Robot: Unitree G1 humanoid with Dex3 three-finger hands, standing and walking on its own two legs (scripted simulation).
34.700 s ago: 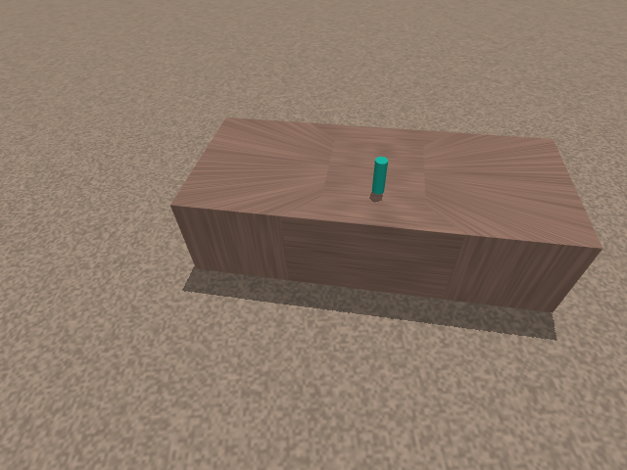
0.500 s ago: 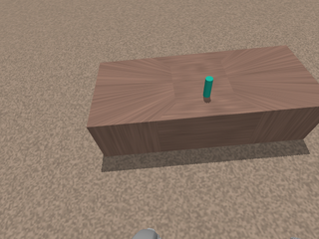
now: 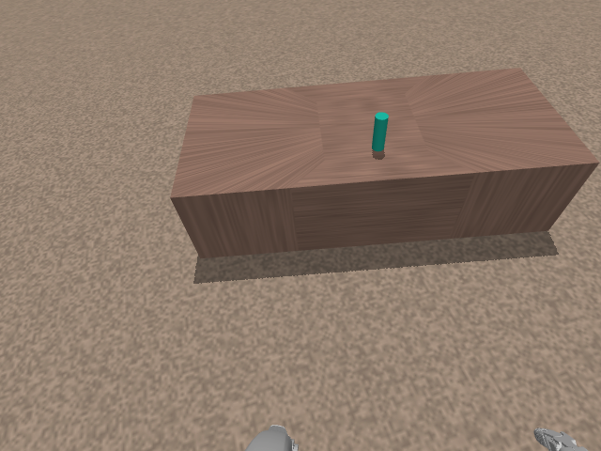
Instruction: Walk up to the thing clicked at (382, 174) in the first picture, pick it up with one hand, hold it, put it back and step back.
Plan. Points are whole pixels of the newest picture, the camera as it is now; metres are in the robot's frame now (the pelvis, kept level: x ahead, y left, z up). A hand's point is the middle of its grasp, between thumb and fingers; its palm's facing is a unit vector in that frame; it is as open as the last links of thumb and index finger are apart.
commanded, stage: step back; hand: right
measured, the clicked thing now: (379, 132) +1.13 -0.16 -0.33
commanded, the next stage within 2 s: stand in 1.10 s
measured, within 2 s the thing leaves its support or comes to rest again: neither
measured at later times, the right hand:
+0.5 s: hand out of the picture +0.03 -0.25 -0.14, palm faces -0.09 +0.93 -0.35, open 7.4 cm
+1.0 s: hand out of the picture +0.12 -0.21 -0.13, palm faces -0.07 +0.93 -0.35, open 7.4 cm
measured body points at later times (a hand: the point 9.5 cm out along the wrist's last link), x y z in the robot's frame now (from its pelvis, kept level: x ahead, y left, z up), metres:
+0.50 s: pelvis -0.05 +0.00 +0.01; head -0.04 +0.01 +0.46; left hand -0.02 +0.33 -0.11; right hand +0.04 -0.29 -0.12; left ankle -0.07 +0.14 -0.72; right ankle -0.01 -0.11 -0.72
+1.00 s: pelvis -0.01 +0.03 +0.01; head +0.02 +0.04 +0.46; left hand +0.07 +0.35 -0.11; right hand +0.13 -0.25 -0.11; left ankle -0.03 +0.15 -0.72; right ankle -0.01 -0.11 -0.72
